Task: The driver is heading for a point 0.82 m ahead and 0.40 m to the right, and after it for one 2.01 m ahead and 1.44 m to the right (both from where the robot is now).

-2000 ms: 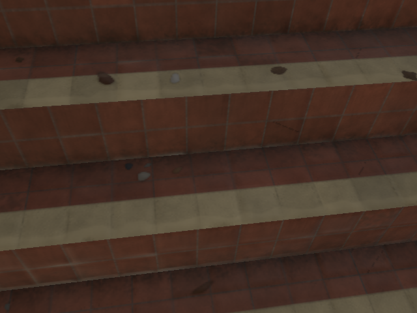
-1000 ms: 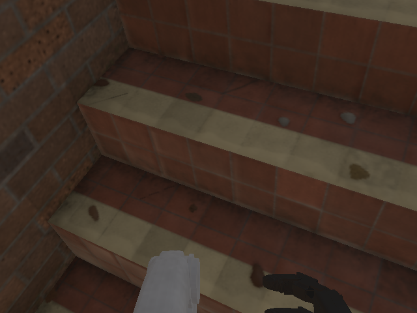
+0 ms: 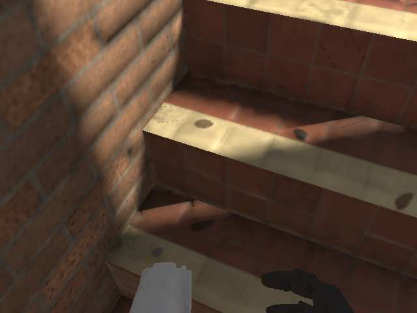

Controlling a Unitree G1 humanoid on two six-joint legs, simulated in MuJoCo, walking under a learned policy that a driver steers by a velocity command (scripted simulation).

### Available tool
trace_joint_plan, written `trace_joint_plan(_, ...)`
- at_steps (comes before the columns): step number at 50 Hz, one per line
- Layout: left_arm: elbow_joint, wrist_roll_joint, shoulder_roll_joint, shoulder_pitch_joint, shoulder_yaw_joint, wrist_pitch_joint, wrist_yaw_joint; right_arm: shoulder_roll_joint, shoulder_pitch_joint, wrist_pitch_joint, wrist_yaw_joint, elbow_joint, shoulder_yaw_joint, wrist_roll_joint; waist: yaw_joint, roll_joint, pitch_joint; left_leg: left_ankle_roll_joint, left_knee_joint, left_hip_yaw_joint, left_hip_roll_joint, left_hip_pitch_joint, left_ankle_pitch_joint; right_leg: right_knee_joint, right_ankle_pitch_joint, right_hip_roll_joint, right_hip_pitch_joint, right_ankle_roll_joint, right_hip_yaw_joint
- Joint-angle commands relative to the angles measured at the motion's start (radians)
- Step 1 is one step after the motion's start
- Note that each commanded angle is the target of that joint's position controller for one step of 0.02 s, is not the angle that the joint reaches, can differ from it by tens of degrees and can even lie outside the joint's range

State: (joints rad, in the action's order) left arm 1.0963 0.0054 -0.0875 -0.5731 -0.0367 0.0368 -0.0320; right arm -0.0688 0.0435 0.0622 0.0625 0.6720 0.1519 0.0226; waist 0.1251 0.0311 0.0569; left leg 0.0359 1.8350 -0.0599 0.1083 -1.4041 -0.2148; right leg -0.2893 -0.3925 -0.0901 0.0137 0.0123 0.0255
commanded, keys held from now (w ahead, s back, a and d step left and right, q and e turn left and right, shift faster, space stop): w+e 1.00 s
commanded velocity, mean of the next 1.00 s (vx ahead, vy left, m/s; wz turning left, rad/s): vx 0.50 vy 0.00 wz -0.52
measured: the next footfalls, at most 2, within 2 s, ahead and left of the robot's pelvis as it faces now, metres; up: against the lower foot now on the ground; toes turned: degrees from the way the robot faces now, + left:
left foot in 0.06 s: +0.25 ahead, +0.14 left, +0.20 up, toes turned +6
right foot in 0.56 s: +0.41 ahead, -0.10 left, +0.41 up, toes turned -21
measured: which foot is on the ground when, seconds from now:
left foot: up 0.00-0.04, down 0.06-0.58, up 0.60-1.00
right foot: down 0.00-0.06, up 0.08-0.54, down 0.56-1.00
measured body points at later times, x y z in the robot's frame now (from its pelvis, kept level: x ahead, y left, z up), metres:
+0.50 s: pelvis +0.26 +0.02 +0.23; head +0.27 +0.02 +0.68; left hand +0.55 +0.06 +0.18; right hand +0.16 -0.19 +0.08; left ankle +0.21 +0.14 -0.53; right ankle +0.39 -0.12 -0.24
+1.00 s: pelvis +0.50 -0.11 +0.44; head +0.51 -0.18 +0.89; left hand +0.54 +0.12 +0.32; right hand +0.71 -0.33 +0.41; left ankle +0.65 -0.09 -0.06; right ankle +0.38 -0.08 -0.31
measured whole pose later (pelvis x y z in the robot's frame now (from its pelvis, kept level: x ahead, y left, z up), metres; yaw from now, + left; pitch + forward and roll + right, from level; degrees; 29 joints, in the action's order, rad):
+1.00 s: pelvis +0.50 -0.11 +0.44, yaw -33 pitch +9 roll +9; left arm 1.02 0.02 -0.09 -0.48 0.02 0.01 -0.03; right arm 0.03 0.15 0.11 -0.02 0.56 0.14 0.06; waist 0.08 0.04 0.05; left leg 0.09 1.65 -0.23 -0.01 -1.25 -0.27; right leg -0.32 -0.12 0.01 -0.16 -0.13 -0.19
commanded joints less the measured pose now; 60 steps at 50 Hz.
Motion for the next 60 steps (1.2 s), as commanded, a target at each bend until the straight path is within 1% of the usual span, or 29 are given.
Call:
trace_joint_plan(1, 0.038, -0.039, -0.195, -0.154, 0.04, 0.018, -0.014, -0.019, 0.277, 0.038, -0.024, -0.206, -0.005, -0.052, -0.083, 0.147, 0.083, 0.019, -0.448, -0.282, -0.121, 0.977, -0.226, 0.224, 1.193, -0.128, -0.454, -0.247, -0.067)
trace_joint_plan(3, 0.007, -0.014, -0.413, 0.039, 0.109, 0.064, 0.0, -0.282, -0.305, 0.023, -0.062, -0.055, -0.141, -0.002, -0.41, 0.388, 0.288, 0.115, -0.69, 0.133, -0.065, 1.234, -0.389, -0.333, 1.995, -0.141, -0.222, -0.181, -0.136)
trace_joint_plan(4, -0.03, -0.017, -0.307, 0.032, 0.103, 0.108, 0.023, -0.431, -0.515, 0.004, -0.078, 0.068, -0.202, 0.045, -0.404, -0.028, 0.486, 0.255, -1.031, 0.683, 0.188, 1.504, -0.405, -0.673, 1.591, -0.022, -0.446, -0.159, -0.148)
trace_joint_plan(5, -0.052, -0.035, -0.208, 0.12, 0.106, 0.126, 0.044, -0.492, -0.644, -0.026, -0.097, 0.144, -0.219, 0.071, -0.382, -0.288, 0.565, 0.324, -1.515, 1.176, 0.351, 1.543, -0.601, -1.135, 0.483, 0.142, -0.598, -0.114, -0.248)
trace_joint_plan(6, -0.156, -0.044, -0.185, 0.302, 0.117, 0.118, 0.068, -0.425, -0.541, -0.053, -0.105, 0.19, -0.214, 0.049, -0.34, -0.2, 0.436, 0.282, -1.562, 1.214, 0.356, 1.398, -0.771, -1.575, 0.405, 0.162, -0.773, -0.076, -0.337)
trace_joint_plan(7, -0.255, -0.044, -0.102, 0.439, 0.096, 0.102, 0.072, -0.34, -0.394, -0.063, -0.104, 0.232, -0.199, 0.013, -0.262, -0.181, 0.246, 0.217, -1.529, 1.038, 0.339, 1.245, -0.808, -1.765, 0.392, 0.127, -0.926, -0.074, -0.269)
trace_joint_plan(10, -0.299, -0.009, 0.009, 0.369, 0.044, 0.033, 0.063, -0.027, -0.193, -0.024, -0.065, 0.343, -0.132, 0.055, -0.03, -0.04, -0.026, 0.042, -1.354, 0.41, 0.271, 0.892, -0.41, -1.957, 0.503, 0.09, -1.045, -0.177, -0.209)
trace_joint_plan(11, -0.313, -0.011, 0.067, 0.382, 0.013, 0.024, 0.065, -0.011, -0.194, -0.013, -0.053, 0.346, -0.125, 0.064, -0.013, -0.041, -0.043, 0.002, -1.343, 0.227, 0.236, 0.885, -0.227, -1.982, 0.548, 0.088, -1.119, -0.201, -0.195)
trace_joint_plan(14, -0.309, -0.05, 0.08, 0.408, -0.008, -0.021, 0.022, -0.081, -0.251, -0.024, -0.053, 0.362, -0.127, 0.083, -0.015, -0.097, -0.131, 0.017, -1.489, 0.027, 0.242, 0.904, -0.11, -2.127, 0.435, 0.114, -1.317, -0.159, -0.155)
trace_joint_plan(18, -0.428, -0.029, 0.043, 0.499, -0.03, -0.039, -0.017, -0.127, -0.263, -0.038, -0.063, 0.343, -0.107, 0.053, 0.012, -0.109, -0.192, -0.008, -1.556, -0.201, 0.163, 0.901, 0.04, -2.026, 0.452, 0.113, -1.465, -0.104, -0.122)
trace_joint_plan(22, -0.522, -0.052, 0.021, 0.767, -0.057, -0.043, 0.018, -0.325, -0.478, -0.022, -0.112, 0.339, -0.159, 0.034, -0.106, -0.162, -0.074, 0.09, -1.862, -0.212, 0.206, 1.006, 0.086, -1.641, 0.367, -0.013, -1.165, -0.081, 0.152)
trace_joint_plan(26, -0.56, -0.008, -0.075, 0.685, -0.019, -0.053, 0.055, -0.451, -0.519, -0.036, -0.141, 0.373, -0.198, -0.037, -0.011, -0.248, 0.138, 0.139, -1.559, -0.281, 0.253, 1.446, 1.881, -1.229, -0.119, 0.111, -0.822, -0.211, 0.266)
trace_joint_plan(28, -0.547, 0.028, -0.218, 0.438, 0.049, -0.069, 0.058, -0.519, -0.427, -0.017, -0.126, 0.31, -0.232, -0.059, 0.091, -0.282, 0.291, 0.226, -1.225, -0.215, 0.28, 1.569, 1.998, -0.856, -0.289, 0.212, -0.543, -0.227, 0.135)
trace_joint_plan(29, -0.492, 0.038, -0.321, 0.258, 0.098, -0.086, 0.056, -0.517, -0.306, 0.021, -0.113, 0.228, -0.247, -0.046, 0.149, -0.196, 0.313, 0.211, -0.943, -0.108, 0.262, 1.283, 1.628, -0.622, -0.228, 0.131, -0.273, -0.29, -0.218)
trace_joint_plan(30, -0.428, 0.035, -0.461, 0.186, 0.144, -0.091, 0.022, -0.353, -0.226, 0.061, -0.07, 0.132, -0.222, -0.01, 0.063, 0.25, 0.329, 0.132, -0.503, -0.008, -0.031, 0.74, 0.315, -0.129, -0.524, -0.079, -0.049, -0.431, -0.978)
trace_joint_plan(31, -0.414, 0.062, -0.401, 0.166, 0.121, -0.058, -0.018, -0.266, -0.07, 0.095, -0.029, 0.091, -0.22, 0.009, 0.066, 0.211, 0.329, 0.084, 0.157, 0.286, -0.157, 0.456, 0.087, 0.15, -0.63, -0.184, 0.01, -0.379, -1.358)
trace_joint_plan(33, -0.304, 0.025, -0.202, 0.157, 0.07, 0.002, 0.001, -0.049, 0.079, 0.101, -0.005, -0.055, -0.146, 0.029, -0.026, -0.003, -0.004, 0.115, 0.528, 0.273, -0.092, 0.07, 0.13, -0.035, -0.433, -0.165, -0.171, -0.211, -0.99)
trace_joint_plan(35, -0.232, -0.029, -0.036, 0.291, 0.028, 0.025, 0.067, -0.025, -0.162, 0.092, 0.004, -0.02, -0.116, 0.019, -0.193, -0.093, -0.082, 0.126, 0.527, 0.23, -0.05, 0.145, 0.214, -0.163, -0.193, -0.038, -0.395, -0.016, -0.597)
trace_joint_plan(38, -0.213, 0.033, -0.073, 0.393, 0.028, 0.009, 0.104, -0.005, -0.137, 0.073, -0.03, -0.059, -0.07, -0.012, -0.252, -0.043, -0.147, 0.111, 0.43, 0.096, -0.045, 0.146, 0.253, -0.173, 0.169, 0.081, -0.596, 0.06, -0.228)
trace_joint_plan(40, -0.161, 0.03, -0.113, 0.266, 0.034, 0.024, 0.107, 0.021, -0.07, 0.047, -0.052, -0.079, -0.051, 0.011, -0.212, 0.049, -0.117, 0.088, 0.495, -0.008, -0.063, 0.073, 0.275, -0.14, 0.306, 0.094, -0.578, 0.022, -0.227)
trace_joint_plan(46, -0.075, 0.023, -0.182, -0.076, 0.083, -0.026, 0.009, 0.085, 0.325, 0.052, -0.1, -0.263, -0.021, 0.04, -0.063, 0.182, 0.047, 0.014, 0.15, -0.177, -0.088, 0.058, 0.143, 0.088, 0.656, -0.034, -0.307, -0.121, -0.396)
trace_joint_plan(48, -0.143, 0.002, -0.206, 0.124, 0.099, -0.039, -0.02, -0.006, 0.185, 0.071, -0.098, -0.207, -0.072, 0.042, -0.165, 0.206, 0.231, 0.072, -0.165, -0.211, -0.132, 0.48, -0.012, -0.017, 1.568, -0.009, -0.234, -0.095, -0.176)
trace_joint_plan(51, -0.226, -0.003, -0.337, 0.338, 0.124, 0.053, -0.018, -0.295, -0.337, 0.043, -0.1, -0.072, -0.194, 0.014, -0.39, 0.217, 0.495, 0.058, -0.713, 0.038, -0.157, 1.198, -0.344, -0.369, 2.463, -0.122, -0.119, -0.261, -0.262)
trace_joint_plan(52, -0.262, 0.018, -0.319, 0.425, 0.115, 0.076, 0.004, -0.326, -0.476, 0.037, -0.092, 0.014, -0.203, 0.021, -0.446, 0.014, 0.536, 0.104, -0.921, 0.221, -0.09, 1.425, -0.221, -0.644, 2.134, -0.073, -0.248, -0.282, -0.272)
trace_joint_plan(53, -0.254, 0.035, -0.126, 0.324, 0.074, 0.091, 0.054, -0.317, -0.451, 0.008, -0.105, 0.063, -0.203, 0.041, -0.292, -0.564, 0.515, 0.374, -1.17, 0.8, 0.217, 1.675, 0.527, -1.274, 0.354, 0.219, -0.692, -0.14, -0.321)
trace_joint_plan(54, -0.313, 0.029, -0.168, 0.368, 0.088, 0.103, 0.115, -0.175, -0.452, -0.028, -0.128, 0.071, -0.188, 0.042, -0.32, -0.337, 0.483, 0.393, -1.341, 1.074, 0.291, 1.569, 0.167, -1.784, 0.199, 0.25, -0.919, -0.126, -0.384)
trace_joint_plan(55, -0.402, -0.008, -0.097, 0.492, 0.072, 0.076, 0.117, -0.089, -0.406, -0.041, -0.131, 0.141, -0.179, -0.008, -0.266, -0.175, 0.208, 0.34, -1.331, 0.912, 0.279, 1.387, -0.1, -1.991, 0.11, 0.229, -1.111, -0.11, -0.331)
trace_joint_plan(57, -0.469, -0.011, -0.037, 0.486, 0.027, 0.039, 0.097, 0.037, -0.322, -0.029, -0.118, 0.228, -0.148, -0.003, -0.124, 0.043, -0.089, 0.173, -1.364, 0.504, 0.202, 1.062, -0.219, -2.011, 0.105, 0.133, -1.177, -0.165, -0.258)
trace_joint_plan(60, -0.512, -0.066, -0.001, 0.433, -0.001, 0.018, 0.084, 0.039, -0.266, -0.022, -0.098, 0.276, -0.138, 0.012, -0.017, 0.031, -0.199, 0.086, -1.453, 0.134, 0.134, 0.853, -0.067, -1.847, 0.242, 0.048, -1.178, -0.128, -0.243)
Keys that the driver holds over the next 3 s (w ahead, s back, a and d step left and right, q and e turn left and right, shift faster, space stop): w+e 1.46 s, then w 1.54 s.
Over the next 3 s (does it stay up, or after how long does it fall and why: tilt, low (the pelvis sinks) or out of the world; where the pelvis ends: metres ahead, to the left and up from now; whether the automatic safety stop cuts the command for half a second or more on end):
stays up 0.97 -0.50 0.97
